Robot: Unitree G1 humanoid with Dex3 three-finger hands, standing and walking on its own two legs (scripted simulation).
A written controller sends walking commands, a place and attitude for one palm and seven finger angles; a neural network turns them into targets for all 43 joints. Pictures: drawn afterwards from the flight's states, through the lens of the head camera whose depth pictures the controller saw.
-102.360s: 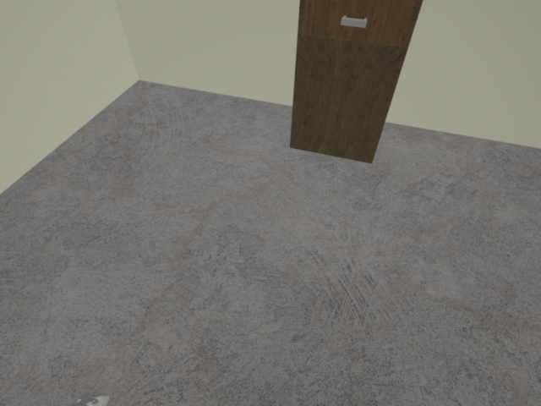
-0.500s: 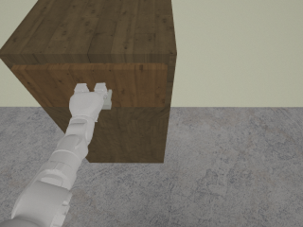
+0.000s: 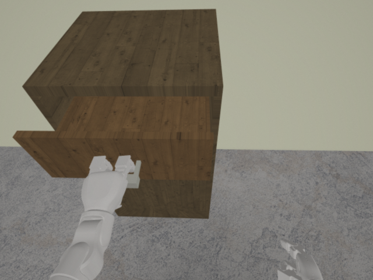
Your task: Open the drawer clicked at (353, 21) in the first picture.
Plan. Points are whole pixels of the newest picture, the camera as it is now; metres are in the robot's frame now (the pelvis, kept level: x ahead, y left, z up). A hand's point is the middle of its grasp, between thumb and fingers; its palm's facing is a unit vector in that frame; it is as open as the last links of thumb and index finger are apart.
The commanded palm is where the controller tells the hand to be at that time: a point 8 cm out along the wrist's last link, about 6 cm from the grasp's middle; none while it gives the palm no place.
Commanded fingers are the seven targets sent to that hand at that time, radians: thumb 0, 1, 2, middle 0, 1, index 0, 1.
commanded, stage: pull the drawer open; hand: left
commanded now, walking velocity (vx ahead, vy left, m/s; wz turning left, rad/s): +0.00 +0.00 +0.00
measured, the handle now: (118, 172) +0.36 +0.19 +0.01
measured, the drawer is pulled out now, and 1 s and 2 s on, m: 0.13 0.30 0.29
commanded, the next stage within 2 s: open the thumb to release the handle in 0.90 s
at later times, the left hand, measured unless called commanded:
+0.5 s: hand (103, 246) +0.19 +0.18 +0.00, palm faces +0.00 -0.11 -0.99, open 7.3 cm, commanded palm +0.14 +0.18 +0.04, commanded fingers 0.00 0.90 0.90 -0.40 -1.35 -0.40 -1.35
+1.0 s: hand out of the picture +0.13 +0.18 +0.00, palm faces +0.02 -0.10 -1.00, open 7.4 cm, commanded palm +0.11 +0.19 +0.04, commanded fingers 0.00 0.83 0.87 -0.40 -1.34 -0.40 -1.34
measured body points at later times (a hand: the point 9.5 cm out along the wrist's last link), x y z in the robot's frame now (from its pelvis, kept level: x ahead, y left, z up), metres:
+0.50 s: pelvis -0.01 -0.02 -0.01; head +0.02 -0.04 +0.44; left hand +0.19 +0.19 +0.05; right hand +0.19 -0.22 -0.11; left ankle -0.04 +0.11 -0.72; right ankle -0.04 -0.12 -0.72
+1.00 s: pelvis -0.03 -0.02 -0.03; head +0.00 -0.06 +0.42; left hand +0.13 +0.18 +0.05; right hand +0.18 -0.24 -0.12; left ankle -0.04 +0.11 -0.72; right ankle -0.04 -0.12 -0.72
